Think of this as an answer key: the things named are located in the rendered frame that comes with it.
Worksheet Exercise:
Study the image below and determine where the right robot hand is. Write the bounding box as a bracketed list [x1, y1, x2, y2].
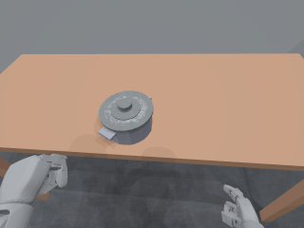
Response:
[221, 184, 259, 228]

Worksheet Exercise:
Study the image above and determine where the robot left forearm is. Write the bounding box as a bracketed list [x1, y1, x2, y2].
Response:
[0, 201, 35, 228]

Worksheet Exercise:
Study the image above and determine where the pot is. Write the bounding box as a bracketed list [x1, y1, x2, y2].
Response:
[98, 96, 153, 145]

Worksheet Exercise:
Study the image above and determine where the knob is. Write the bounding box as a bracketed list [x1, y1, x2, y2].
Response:
[118, 98, 132, 111]

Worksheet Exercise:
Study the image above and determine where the table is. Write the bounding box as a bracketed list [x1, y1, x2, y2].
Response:
[0, 53, 304, 222]

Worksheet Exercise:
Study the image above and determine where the left robot hand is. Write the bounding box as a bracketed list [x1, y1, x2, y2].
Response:
[0, 153, 68, 205]

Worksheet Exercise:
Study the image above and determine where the lid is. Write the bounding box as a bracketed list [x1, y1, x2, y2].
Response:
[99, 90, 154, 133]

